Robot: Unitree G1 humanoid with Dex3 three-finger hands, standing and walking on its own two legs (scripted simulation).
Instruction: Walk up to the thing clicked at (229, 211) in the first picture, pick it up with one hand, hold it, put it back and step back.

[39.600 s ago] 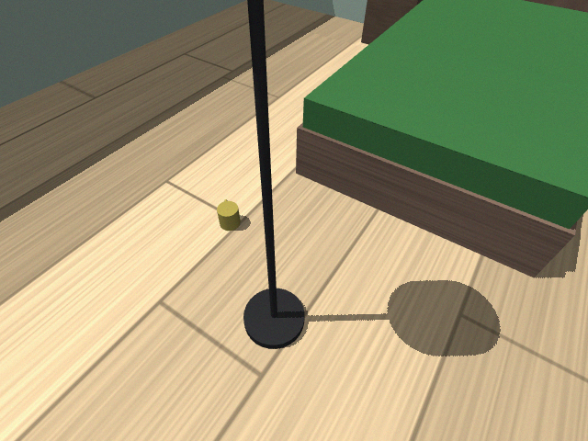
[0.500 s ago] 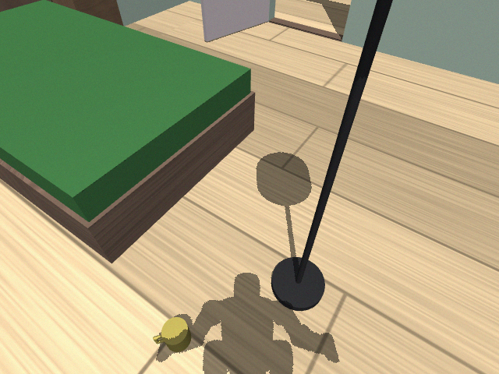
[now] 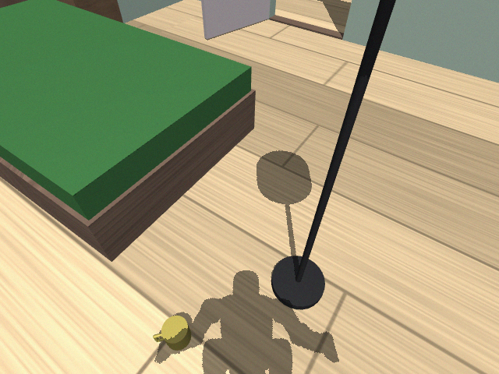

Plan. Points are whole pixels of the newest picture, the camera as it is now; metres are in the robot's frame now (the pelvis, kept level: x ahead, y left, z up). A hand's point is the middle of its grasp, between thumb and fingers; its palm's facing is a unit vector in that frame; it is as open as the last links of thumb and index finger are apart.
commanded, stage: stand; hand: left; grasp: from above
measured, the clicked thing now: (172, 334) +0.39 +0.28 -0.73
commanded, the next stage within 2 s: rise first in 0.56 s
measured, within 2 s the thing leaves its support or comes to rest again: neither
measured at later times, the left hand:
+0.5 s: hand out of the picture +0.07 +0.25 -0.16, palm faces -0.03 -0.94 -0.34, open 7.4 cm
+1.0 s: hand out of the picture +0.15 +0.25 -0.18, palm faces -0.07 -0.92 -0.38, open 10.7 cm
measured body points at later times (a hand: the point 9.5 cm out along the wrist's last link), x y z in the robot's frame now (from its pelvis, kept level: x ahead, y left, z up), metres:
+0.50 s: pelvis +0.00 +0.00 +0.00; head +0.01 +0.00 +0.45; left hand +0.07 +0.30 -0.13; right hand +0.07 -0.30 -0.13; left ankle +0.00 +0.13 -0.75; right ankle +0.00 -0.13 -0.75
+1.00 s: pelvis -0.01 +0.00 -0.03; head +0.05 +0.01 +0.42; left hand +0.16 +0.30 -0.15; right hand +0.09 -0.26 -0.15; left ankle +0.00 +0.13 -0.75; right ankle +0.00 -0.13 -0.75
